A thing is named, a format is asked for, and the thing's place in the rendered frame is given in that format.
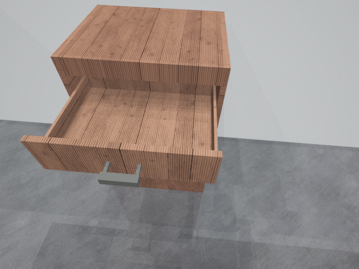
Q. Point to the drawer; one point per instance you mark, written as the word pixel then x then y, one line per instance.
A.
pixel 168 128

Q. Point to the cabinet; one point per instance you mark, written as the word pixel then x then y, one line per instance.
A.
pixel 149 44

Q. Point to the handle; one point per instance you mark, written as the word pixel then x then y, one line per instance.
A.
pixel 128 180

